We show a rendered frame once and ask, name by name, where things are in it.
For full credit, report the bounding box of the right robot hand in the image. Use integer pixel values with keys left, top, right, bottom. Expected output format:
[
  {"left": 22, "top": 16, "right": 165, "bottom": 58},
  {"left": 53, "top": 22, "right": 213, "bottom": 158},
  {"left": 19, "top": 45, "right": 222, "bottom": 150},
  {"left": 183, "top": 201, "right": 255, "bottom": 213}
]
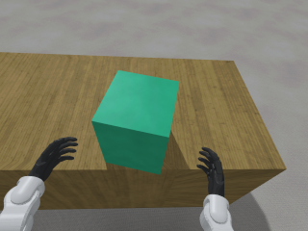
[{"left": 196, "top": 146, "right": 224, "bottom": 197}]

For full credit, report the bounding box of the right robot forearm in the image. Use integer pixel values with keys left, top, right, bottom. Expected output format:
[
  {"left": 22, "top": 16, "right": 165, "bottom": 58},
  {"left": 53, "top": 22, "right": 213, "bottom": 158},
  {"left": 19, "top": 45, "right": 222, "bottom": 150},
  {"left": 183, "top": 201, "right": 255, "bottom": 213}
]
[{"left": 199, "top": 194, "right": 234, "bottom": 231}]

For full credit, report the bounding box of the carton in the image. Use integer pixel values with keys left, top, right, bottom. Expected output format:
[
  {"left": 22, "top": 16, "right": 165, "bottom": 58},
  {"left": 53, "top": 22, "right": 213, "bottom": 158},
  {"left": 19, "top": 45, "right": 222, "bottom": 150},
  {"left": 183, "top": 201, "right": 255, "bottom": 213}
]
[{"left": 91, "top": 70, "right": 179, "bottom": 175}]

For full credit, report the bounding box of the left robot forearm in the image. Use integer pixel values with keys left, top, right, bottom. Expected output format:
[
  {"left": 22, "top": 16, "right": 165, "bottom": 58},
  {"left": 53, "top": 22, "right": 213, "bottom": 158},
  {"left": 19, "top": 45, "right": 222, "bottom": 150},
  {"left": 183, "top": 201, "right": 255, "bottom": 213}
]
[{"left": 0, "top": 176, "right": 45, "bottom": 231}]

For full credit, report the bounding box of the pedestal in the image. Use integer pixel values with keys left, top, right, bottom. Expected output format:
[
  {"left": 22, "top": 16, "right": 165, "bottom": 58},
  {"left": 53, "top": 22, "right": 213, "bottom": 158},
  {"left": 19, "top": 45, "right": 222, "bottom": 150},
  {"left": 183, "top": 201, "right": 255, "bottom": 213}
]
[{"left": 0, "top": 52, "right": 287, "bottom": 211}]

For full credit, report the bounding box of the left robot hand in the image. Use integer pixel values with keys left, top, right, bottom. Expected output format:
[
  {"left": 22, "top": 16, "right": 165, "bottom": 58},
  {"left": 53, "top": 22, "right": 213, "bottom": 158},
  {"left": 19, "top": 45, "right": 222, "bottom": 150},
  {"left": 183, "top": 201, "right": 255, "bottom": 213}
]
[{"left": 28, "top": 137, "right": 78, "bottom": 182}]

